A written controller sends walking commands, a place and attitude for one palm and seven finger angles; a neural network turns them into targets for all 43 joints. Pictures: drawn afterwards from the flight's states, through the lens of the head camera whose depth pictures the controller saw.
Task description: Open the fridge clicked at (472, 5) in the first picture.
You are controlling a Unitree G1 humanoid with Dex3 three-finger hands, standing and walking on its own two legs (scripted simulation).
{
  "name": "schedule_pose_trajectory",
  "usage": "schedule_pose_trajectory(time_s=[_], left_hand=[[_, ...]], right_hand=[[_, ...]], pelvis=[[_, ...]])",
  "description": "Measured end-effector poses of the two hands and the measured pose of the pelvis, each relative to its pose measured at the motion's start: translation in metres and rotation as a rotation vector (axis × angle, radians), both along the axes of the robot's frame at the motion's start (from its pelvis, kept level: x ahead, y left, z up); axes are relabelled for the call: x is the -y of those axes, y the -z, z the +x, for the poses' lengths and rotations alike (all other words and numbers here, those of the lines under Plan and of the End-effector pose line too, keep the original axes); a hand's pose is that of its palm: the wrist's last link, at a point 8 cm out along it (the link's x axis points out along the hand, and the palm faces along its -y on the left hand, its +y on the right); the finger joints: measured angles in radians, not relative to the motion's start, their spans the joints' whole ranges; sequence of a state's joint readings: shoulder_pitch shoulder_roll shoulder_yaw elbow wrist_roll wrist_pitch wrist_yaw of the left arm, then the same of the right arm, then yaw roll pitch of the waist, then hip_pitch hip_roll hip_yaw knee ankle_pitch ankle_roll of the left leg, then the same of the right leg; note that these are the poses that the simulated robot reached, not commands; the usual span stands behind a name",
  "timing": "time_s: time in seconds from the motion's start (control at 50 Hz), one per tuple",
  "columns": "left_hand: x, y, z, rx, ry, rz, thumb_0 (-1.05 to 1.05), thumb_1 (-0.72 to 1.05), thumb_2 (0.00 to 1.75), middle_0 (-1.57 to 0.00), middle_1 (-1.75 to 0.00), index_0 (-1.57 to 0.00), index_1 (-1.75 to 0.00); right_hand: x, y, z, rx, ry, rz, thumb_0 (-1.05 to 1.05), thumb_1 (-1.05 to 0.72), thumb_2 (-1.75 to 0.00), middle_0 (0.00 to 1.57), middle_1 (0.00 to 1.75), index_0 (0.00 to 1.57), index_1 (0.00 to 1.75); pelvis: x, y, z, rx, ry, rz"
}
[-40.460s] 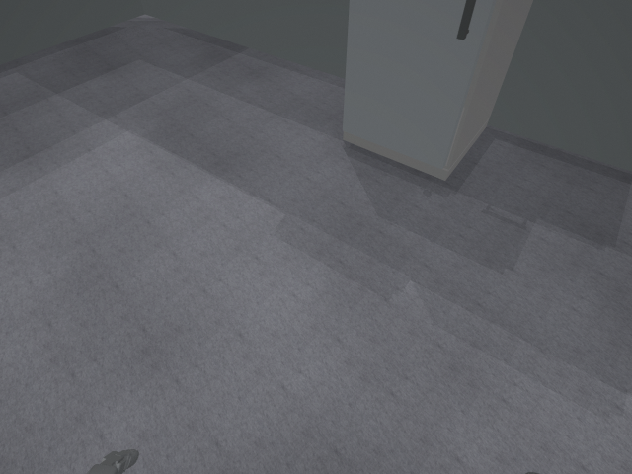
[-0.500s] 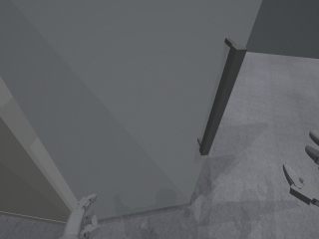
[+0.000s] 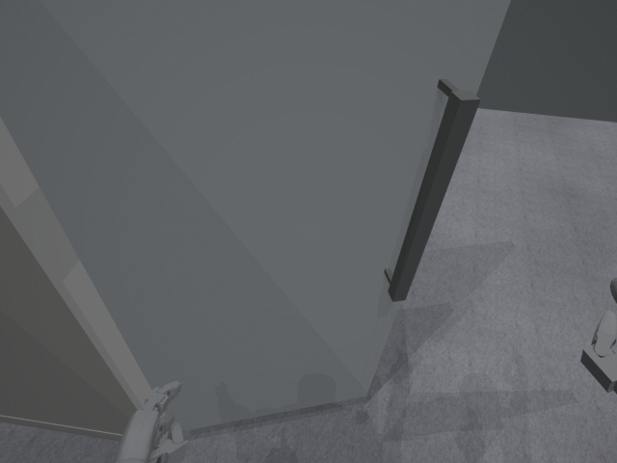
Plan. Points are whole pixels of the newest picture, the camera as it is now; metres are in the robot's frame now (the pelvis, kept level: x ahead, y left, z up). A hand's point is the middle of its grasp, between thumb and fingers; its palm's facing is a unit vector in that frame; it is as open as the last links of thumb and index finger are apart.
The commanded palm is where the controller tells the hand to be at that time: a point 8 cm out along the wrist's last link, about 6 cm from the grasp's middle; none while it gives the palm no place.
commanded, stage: step back with the hand held close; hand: right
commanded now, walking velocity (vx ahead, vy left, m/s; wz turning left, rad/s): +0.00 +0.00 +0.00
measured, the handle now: (416, 209) +0.46 -0.17 +0.11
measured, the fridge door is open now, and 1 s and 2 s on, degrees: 71 71 71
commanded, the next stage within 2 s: stop stepping back and stand still in 1.24 s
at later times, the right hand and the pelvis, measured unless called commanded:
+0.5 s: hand out of the picture +0.16 -0.29 +0.15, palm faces +0.36 +0.80 -0.48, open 7.4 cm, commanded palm +0.10 -0.33 +0.17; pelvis -0.04 -0.03 -0.01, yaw +1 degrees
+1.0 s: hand out of the picture +0.06 -0.29 +0.17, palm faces +0.50 +0.74 -0.44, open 7.5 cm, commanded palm -0.02 -0.33 +0.17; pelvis -0.13 -0.02 -0.02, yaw -6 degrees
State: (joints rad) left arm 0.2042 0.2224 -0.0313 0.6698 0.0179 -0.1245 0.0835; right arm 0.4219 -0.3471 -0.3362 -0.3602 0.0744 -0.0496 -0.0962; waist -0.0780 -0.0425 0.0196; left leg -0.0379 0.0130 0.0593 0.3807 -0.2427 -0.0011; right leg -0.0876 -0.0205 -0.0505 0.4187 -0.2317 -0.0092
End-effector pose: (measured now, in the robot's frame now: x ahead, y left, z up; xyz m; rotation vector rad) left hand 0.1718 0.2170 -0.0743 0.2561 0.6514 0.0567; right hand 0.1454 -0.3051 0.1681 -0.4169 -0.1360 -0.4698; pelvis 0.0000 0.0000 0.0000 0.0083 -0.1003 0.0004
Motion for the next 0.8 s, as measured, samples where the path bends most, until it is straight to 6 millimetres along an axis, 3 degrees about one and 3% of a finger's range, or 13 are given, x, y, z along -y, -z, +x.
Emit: schedule_pose_trajectory(time_s=[0.2, 0.4, 0.64, 0.8], left_hand=[[-0.006, 0.0, -0.007, -0.023, -0.02, 0.007, 0.01, 0.9, 0.9, -0.21, -0.3, -0.2, -0.3], [-0.006, -0.006, -0.033, -0.062, -0.126, 0.048, 0.01, 0.9, 0.9, -0.21, -0.3, -0.2, -0.3], [0.018, -0.002, -0.071, -0.022, -0.076, 0.053, 0.01, 0.9, 0.9, -0.21, -0.3, -0.2, -0.3], [0.022, 0.007, -0.095, -0.032, -0.02, 0.051, 0.01, 0.9, 0.9, -0.21, -0.3, -0.2, -0.3]], right_hand=[[-0.001, -0.011, 0.002, 0.046, -0.029, -0.059, 0.02, -0.89, -0.9, 0.21, 0.3, 0.21, 0.31], [0.009, 0.003, -0.003, -0.046, -0.136, -0.108, 0.02, -0.89, -0.9, 0.21, 0.3, 0.21, 0.31], [0.035, -0.008, -0.058, 0.1, -0.074, -0.189, 0.02, -0.89, -0.9, 0.21, 0.3, 0.21, 0.31], [0.031, 0.003, -0.1, 0.135, -0.023, -0.152, 0.02, -0.89, -0.9, 0.21, 0.3, 0.21, 0.31]], pelvis=[[0.0, 0.001, -0.009, -0.041, -0.001, 0.016], [0.021, 0.003, -0.028, -0.088, -0.025, 0.009], [0.032, 0.016, -0.068, -0.069, 0.021, 0.018], [0.025, 0.021, -0.095, -0.064, 0.035, 0.03]])
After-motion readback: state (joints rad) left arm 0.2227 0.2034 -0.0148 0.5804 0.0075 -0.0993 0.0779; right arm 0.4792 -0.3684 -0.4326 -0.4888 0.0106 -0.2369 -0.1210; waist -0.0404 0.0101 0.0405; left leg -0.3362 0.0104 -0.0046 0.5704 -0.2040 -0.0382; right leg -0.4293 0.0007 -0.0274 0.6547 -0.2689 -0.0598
